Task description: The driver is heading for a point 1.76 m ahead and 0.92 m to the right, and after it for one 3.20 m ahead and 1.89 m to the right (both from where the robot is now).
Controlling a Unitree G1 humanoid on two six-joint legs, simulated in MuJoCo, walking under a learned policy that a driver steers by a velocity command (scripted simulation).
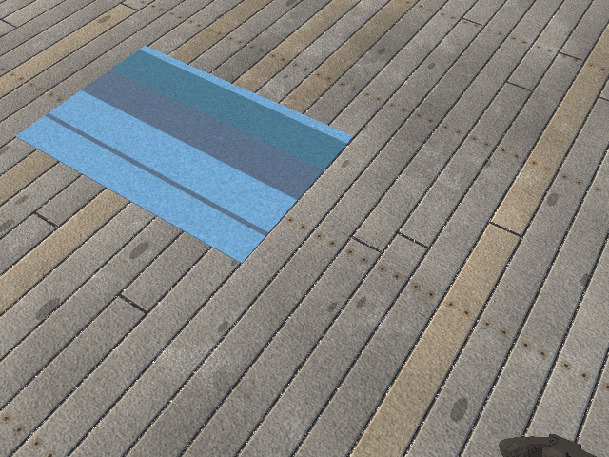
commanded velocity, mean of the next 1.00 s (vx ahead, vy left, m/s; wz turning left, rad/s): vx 0.11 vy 0.00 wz -0.44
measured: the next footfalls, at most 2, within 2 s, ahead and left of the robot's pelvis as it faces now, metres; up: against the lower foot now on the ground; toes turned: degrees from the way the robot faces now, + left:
right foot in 0.50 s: +0.21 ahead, -0.10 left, +0.00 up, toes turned -17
left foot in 0.96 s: +0.24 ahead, +0.09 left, +0.00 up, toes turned -34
